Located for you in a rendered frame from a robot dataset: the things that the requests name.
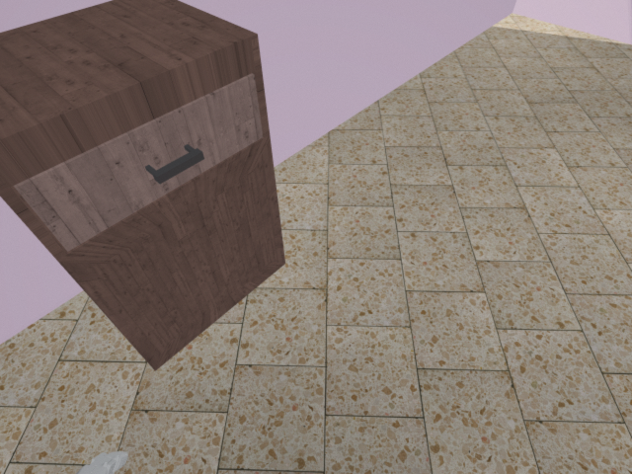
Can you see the left robot hand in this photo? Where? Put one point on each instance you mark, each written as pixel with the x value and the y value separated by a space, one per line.
pixel 105 463

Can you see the handle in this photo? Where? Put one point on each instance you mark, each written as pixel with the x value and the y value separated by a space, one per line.
pixel 176 167

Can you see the cabinet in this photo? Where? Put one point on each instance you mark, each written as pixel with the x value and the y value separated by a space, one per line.
pixel 70 83

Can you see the drawer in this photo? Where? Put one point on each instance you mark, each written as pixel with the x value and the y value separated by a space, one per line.
pixel 89 193

